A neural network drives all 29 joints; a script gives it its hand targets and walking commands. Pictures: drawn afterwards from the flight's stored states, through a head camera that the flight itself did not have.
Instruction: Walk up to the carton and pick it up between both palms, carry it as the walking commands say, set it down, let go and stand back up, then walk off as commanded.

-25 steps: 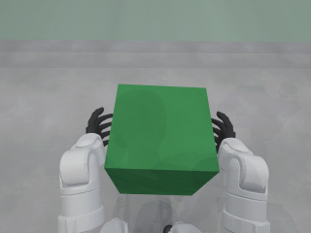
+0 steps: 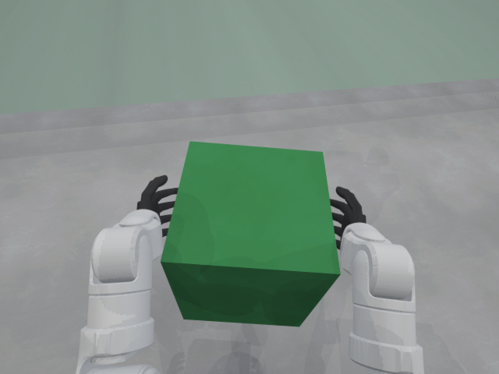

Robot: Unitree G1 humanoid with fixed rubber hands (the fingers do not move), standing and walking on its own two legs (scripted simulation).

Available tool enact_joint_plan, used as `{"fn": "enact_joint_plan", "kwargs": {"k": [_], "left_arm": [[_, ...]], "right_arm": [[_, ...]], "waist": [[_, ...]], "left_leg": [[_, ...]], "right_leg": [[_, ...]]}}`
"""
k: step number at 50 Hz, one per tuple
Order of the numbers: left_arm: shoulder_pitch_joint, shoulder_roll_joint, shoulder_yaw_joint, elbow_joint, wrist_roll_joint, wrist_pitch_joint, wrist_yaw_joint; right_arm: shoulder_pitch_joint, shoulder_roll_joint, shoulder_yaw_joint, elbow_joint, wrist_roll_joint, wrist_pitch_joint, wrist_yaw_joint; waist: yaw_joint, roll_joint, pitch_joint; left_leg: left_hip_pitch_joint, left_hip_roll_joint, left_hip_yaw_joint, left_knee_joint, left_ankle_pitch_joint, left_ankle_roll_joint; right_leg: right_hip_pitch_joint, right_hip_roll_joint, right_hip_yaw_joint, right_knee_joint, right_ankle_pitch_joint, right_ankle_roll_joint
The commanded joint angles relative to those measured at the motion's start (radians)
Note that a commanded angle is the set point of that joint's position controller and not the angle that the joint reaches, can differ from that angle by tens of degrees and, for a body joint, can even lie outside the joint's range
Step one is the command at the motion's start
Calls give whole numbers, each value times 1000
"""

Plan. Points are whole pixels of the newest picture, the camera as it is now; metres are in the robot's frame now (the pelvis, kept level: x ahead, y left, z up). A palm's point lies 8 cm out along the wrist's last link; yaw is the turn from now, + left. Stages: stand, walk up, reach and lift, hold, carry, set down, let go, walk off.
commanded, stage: carry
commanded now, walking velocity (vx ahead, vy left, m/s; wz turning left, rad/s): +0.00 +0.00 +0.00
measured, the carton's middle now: (248, 241) +0.33 +0.03 +0.02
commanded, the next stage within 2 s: none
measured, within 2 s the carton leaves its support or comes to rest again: neither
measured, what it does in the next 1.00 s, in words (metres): steps on the spot: right foot, then left foot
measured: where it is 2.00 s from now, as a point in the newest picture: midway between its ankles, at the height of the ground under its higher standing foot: outside the picture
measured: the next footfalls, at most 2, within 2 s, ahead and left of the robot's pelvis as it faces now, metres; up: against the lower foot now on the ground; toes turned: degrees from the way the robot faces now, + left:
right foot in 0.06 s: +0.04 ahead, -0.13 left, +0.00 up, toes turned +11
left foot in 0.36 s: +0.01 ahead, +0.08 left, +0.00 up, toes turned -4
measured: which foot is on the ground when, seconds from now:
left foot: down 0.00-0.06, up 0.08-0.34, down 0.36-1.00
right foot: up 0.00-0.04, down 0.06-1.00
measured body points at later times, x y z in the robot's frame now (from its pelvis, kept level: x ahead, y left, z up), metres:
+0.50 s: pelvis -0.04 -0.03 +0.00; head -0.06 +0.00 +0.45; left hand +0.24 +0.12 +0.06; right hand +0.23 -0.18 +0.08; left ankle -0.03 +0.08 -0.74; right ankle +0.00 -0.13 -0.74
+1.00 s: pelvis -0.05 -0.02 +0.00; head -0.07 -0.01 +0.45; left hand +0.24 +0.11 +0.06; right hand +0.22 -0.19 +0.06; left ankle -0.03 +0.08 -0.74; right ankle +0.00 -0.13 -0.74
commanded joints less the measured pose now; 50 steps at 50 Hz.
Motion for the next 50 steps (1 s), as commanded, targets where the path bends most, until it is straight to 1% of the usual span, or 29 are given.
{"fn": "enact_joint_plan", "kwargs": {"k": [1,2,3,4,5,6,7,8,9,11,12,14,16,17,18,19,20,21,23,24,25,28,33,38,39,41,46,47,50], "left_arm": [[-337,-1096,-710,-43,-341,13,-271],[-303,-1108,-702,-79,-327,10,-273],[-338,-1100,-702,-122,-325,2,-273],[-322,-1086,-705,-153,-304,-12,-269],[-441,-1073,-731,-202,-317,-42,-262],[-316,-1082,-712,-212,-291,-33,-263],[-421,-1047,-732,-257,-305,-52,-255],[-420,-1037,-733,-260,-298,-58,-248],[-203,-1056,-697,-226,-252,-43,-247],[-290,-1026,-718,-280,-269,-60,-242],[-255,-1020,-714,-274,-259,-56,-242],[-202,-1024,-719,-259,-251,-48,-246],[-167,-1013,-725,-254,-250,-37,-249],[-177,-1015,-733,-247,-254,-32,-253],[-178,-1009,-739,-234,-257,-27,-255],[-216,-1009,-757,-266,-276,-23,-261],[-256,-1011,-781,-284,-292,-16,-268],[-301,-1021,-792,-287,-308,-8,-274],[-352,-1040,-809,-274,-342,2,-284],[-354,-1042,-810,-260,-349,6,-288],[-352,-1043,-809,-242,-354,10,-291],[-351,-1037,-794,-179,-349,16,-298],[-362,-1057,-756,-145,-336,13,-298],[-326,-1047,-679,-52,-263,-30,-289],[-364,-1059,-726,-157,-300,-31,-285],[-331,-1038,-675,-90,-249,-47,-278],[-301,-1030,-692,-145,-250,-84,-270],[-301,-1022,-681,-125,-237,-94,-269],[-266,-999,-669,-104,-219,-112,-267]], "right_arm": [[-400,875,655,-63,371,16,276],[-366,885,659,-89,374,14,283],[-410,894,684,-121,399,10,287],[-440,914,716,-166,420,11,291],[-650,914,805,-241,495,-3,292],[-520,938,814,-231,487,5,297],[-638,928,857,-266,528,-10,293],[-659,925,874,-271,545,-12,289],[-448,939,846,-241,507,5,291],[-561,910,885,-305,542,-12,285],[-518,905,878,-288,532,-7,285],[-434,889,853,-273,504,-1,286],[-354,869,831,-247,475,8,288],[-367,862,824,-248,470,9,289],[-355,852,815,-226,458,16,290],[-355,843,809,-218,448,12,292],[-338,834,783,-198,432,8,292],[-360,846,764,-198,426,7,291],[-358,859,738,-172,406,14,288],[-370,861,733,-173,402,14,286],[-351,860,718,-145,391,17,283],[-326,844,682,-76,359,21,283],[-382,868,699,-74,378,22,285],[-431,855,675,-36,362,-19,294],[-447,878,728,-112,404,-17,296],[-421,868,687,-36,372,-30,295],[-444,856,727,-135,388,-66,286],[-418,845,703,-99,366,-76,284],[-366,829,686,-59,338,-96,281]], "waist": [[-57,237,-307],[-51,175,-316],[-51,78,-332],[-45,-161,-363],[-38,-270,-387],[-41,-226,-394],[-36,-194,-411],[-33,-182,-405],[-32,-171,-416],[-26,-160,-440],[-23,-149,-437],[-23,-150,-424],[-37,-124,-407],[-42,-102,-395],[-42,-88,-390],[-40,37,-369],[-39,128,-333],[-37,130,-310],[-39,81,-249],[-43,56,-230],[-46,67,-232],[-49,59,-230],[-49,25,-223],[-48,10,-262],[-48,18,-252],[-47,18,-275],[-48,-8,-318],[-48,21,-323],[-49,24,-318]], "left_leg": [[302,126,-137,-18,576,0],[218,97,-112,36,521,-41],[46,59,-115,121,313,-75],[-161,-51,-84,228,-106,-129],[-198,-80,-138,284,-323,-119],[-221,-87,-175,334,-314,-109],[-228,-98,-182,326,-283,-98],[-236,-109,-185,328,-250,-93],[-222,-115,-189,315,-215,-90],[-191,-138,-191,271,-191,-83],[-163,-144,-187,247,-181,-78],[-91,-162,-169,147,-145,-73],[31,-175,-137,-65,-10,-65],[110,-164,-139,-149,58,-62],[199,-107,-181,-169,106,-43],[217,-33,-251,-151,212,-12],[147,21,-313,-190,213,24],[101,27,-314,-209,163,33],[60,-19,-266,-228,-6,10],[57,-31,-259,-230,-37,1],[69,-38,-253,-232,-46,-1],[67,-38,-259,-234,-36,7],[19,-47,-262,-227,-33,9],[15,-63,-260,-217,-25,7],[13,-60,-261,-217,-12,7],[25,-67,-256,-205,11,5],[68,-69,-242,-178,87,-1],[74,-71,-238,-181,86,-3],[76,-64,-238,-173,103,-3]], "right_leg": [[72,33,-42,-311,177,-17],[198,-18,-6,-394,270,-17],[355,-133,123,-367,566,-36],[513,-295,263,-247,1143,-133],[540,-312,249,-189,1349,-201],[544,-300,219,-197,1331,-201],[558,-294,190,-200,1272,-198],[534,-280,178,-207,1198,-197],[519,-269,157,-210,1107,-196],[511,-260,161,-210,1037,-202],[472,-259,164,-230,947,-203],[413,-237,151,-247,809,-191],[340,-192,129,-236,655,-157],[289,-172,131,-241,545,-132],[208,-156,130,-237,439,-99],[139,-117,111,-240,347,-63],[140,-84,92,-246,201,-49],[164,-81,92,-264,150,-47],[149,-97,111,-318,167,-51],[142,-102,119,-339,171,-53],[134,-104,122,-343,167,-55],[136,-99,113,-342,181,-56],[158,-106,108,-344,180,-57],[174,-108,105,-350,160,-61],[172,-110,104,-348,181,-60],[186,-119,108,-353,188,-66],[207,-126,101,-347,270,-66],[206,-128,101,-346,272,-65],[200,-129,100,-338,311,-62]]}}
